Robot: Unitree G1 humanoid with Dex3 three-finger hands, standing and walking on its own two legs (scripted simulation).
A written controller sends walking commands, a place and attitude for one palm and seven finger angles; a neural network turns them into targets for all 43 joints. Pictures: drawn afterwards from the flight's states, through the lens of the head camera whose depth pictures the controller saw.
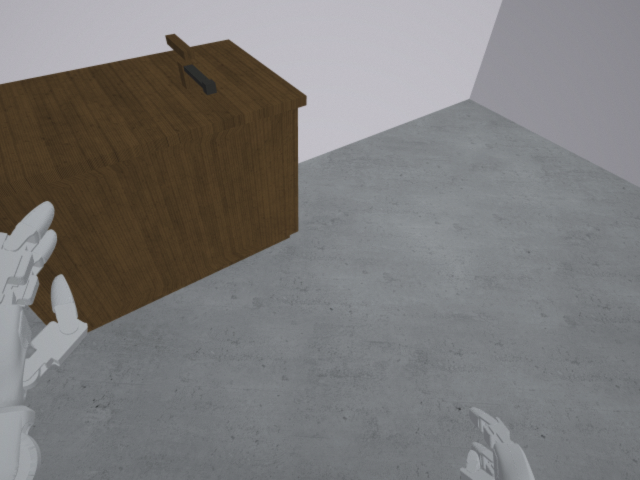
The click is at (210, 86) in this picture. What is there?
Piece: tap's lever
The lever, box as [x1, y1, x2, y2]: [202, 79, 216, 94]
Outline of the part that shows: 211,79 202,81 203,90 207,94 216,92 215,84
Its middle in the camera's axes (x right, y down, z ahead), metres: -0.30 -0.41 +1.04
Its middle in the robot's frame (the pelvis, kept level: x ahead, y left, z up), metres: +1.03 +0.36 -0.01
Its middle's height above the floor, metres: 0.77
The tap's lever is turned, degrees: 0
